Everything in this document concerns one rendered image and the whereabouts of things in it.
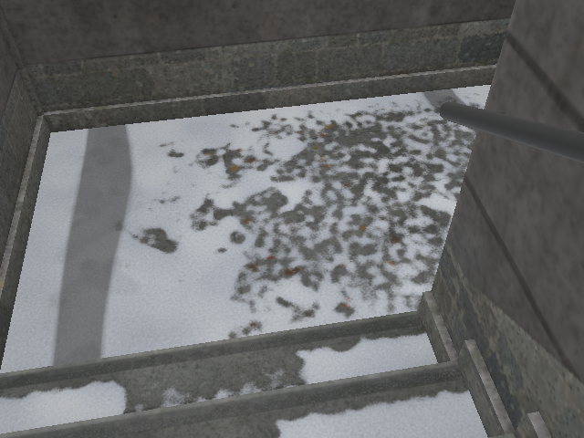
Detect stairs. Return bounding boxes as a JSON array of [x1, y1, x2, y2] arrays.
[[0, 310, 516, 438]]

